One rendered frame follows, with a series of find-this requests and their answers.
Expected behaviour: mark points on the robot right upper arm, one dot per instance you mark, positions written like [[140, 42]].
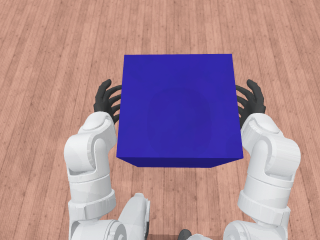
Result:
[[243, 230]]

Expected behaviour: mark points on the robot right hand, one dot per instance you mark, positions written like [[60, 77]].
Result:
[[255, 103]]

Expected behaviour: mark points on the robot left hand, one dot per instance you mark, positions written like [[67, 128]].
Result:
[[103, 103]]

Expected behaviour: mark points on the robot right foot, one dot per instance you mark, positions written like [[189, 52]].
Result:
[[184, 234]]

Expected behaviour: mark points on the robot right forearm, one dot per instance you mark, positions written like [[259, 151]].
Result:
[[273, 163]]

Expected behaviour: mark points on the carton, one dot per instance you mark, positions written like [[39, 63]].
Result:
[[179, 111]]

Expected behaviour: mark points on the left robot thigh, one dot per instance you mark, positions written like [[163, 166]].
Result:
[[134, 216]]

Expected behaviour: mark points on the robot left forearm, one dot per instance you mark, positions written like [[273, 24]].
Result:
[[87, 163]]

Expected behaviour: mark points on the robot left upper arm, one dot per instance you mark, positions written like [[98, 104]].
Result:
[[110, 229]]

